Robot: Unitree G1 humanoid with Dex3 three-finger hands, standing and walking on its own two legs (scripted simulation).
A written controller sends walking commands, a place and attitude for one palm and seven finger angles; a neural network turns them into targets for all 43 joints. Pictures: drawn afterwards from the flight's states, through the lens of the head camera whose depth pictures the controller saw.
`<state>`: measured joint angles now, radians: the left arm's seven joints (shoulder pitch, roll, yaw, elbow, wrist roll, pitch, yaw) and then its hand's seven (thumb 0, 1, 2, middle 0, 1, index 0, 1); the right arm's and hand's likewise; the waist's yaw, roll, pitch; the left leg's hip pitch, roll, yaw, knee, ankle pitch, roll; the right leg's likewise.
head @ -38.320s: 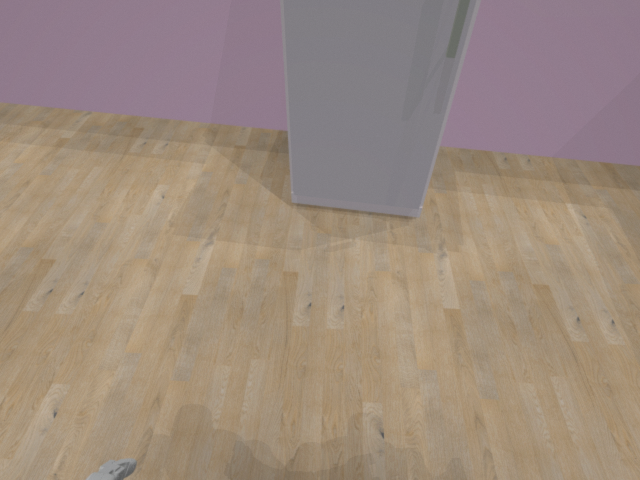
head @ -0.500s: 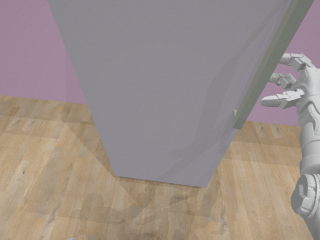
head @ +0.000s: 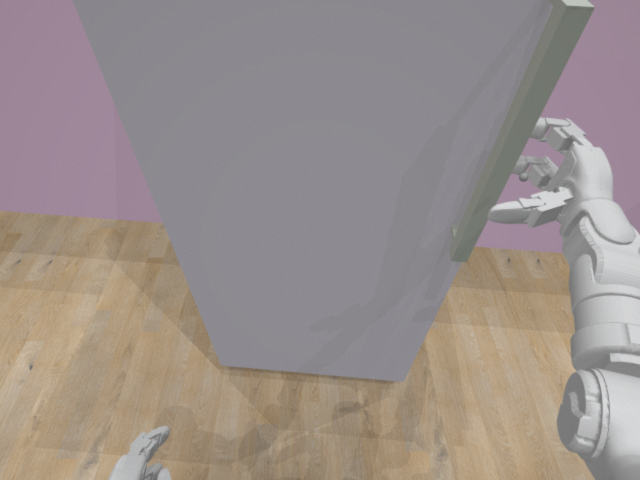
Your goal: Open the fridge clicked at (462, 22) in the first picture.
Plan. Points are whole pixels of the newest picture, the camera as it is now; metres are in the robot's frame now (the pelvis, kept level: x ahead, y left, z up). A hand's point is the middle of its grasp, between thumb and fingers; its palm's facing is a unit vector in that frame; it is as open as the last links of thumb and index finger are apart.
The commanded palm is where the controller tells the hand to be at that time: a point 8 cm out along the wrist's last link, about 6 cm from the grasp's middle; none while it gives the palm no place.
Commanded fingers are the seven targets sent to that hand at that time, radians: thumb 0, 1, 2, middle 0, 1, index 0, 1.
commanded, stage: slide the fingers in behind the handle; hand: right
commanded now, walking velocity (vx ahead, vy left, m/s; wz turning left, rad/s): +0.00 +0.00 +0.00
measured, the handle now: (496, 153) +0.49 -0.18 +0.18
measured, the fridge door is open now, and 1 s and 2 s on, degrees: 0 0 0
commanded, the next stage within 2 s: grip the handle and tug to test in 1.18 s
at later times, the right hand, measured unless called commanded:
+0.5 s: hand (501, 176) +0.44 -0.17 +0.18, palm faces +0.02 +1.00 +0.01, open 14.0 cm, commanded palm +0.42 -0.22 +0.18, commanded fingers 0.00 0.50 -0.30 0.30 1.20 0.30 1.20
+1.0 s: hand (499, 177) +0.44 -0.17 +0.18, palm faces +0.03 +1.00 +0.00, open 14.0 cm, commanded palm +0.42 -0.21 +0.18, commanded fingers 0.00 0.50 -0.30 0.30 1.20 0.30 1.20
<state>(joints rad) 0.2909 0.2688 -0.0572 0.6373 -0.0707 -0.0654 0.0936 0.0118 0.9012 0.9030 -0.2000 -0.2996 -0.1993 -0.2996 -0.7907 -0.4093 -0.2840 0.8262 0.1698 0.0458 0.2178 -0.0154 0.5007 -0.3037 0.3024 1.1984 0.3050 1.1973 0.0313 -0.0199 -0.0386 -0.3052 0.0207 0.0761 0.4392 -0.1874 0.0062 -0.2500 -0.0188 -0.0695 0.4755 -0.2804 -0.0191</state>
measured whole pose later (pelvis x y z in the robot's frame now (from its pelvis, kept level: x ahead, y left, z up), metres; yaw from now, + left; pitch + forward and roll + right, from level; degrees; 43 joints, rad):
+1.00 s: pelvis -0.01 +0.00 +0.00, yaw +0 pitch +2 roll +0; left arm 0.30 0.27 -0.05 0.66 -0.07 -0.05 0.09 0.01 0.90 0.90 -0.20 -0.30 -0.20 -0.30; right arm -0.80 -0.36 -0.25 0.83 0.16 0.06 0.16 -0.01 0.50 -0.30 0.30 1.20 0.30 1.20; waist 0.04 -0.02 -0.03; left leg -0.30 0.02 0.07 0.44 -0.18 0.01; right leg -0.24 -0.02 -0.07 0.47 -0.27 -0.01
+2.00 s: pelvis +0.00 +0.00 +0.00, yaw +0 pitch +2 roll +0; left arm 0.30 0.26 -0.05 0.66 -0.06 -0.04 0.09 0.01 0.90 0.90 -0.20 -0.30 -0.20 -0.30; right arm -0.79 -0.34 -0.26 0.80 0.16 0.06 0.17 0.00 -0.62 -0.81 0.40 1.36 0.41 1.37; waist 0.03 -0.03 -0.03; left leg -0.29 0.01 0.07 0.43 -0.18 0.01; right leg -0.22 -0.02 -0.07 0.45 -0.27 -0.01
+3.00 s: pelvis +0.04 +0.00 +0.00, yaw +1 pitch +2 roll +1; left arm 0.22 0.25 -0.04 0.60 -0.06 0.02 0.07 0.01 0.90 0.90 -0.20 -0.30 -0.20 -0.30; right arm -0.51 -0.26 -0.23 0.31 0.18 0.27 0.09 0.00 -0.71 -0.77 0.33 1.40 0.34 1.40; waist 0.00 -0.05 -0.06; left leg -0.20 0.00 0.05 0.39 -0.22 0.01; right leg -0.12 -0.03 -0.09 0.40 -0.30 -0.01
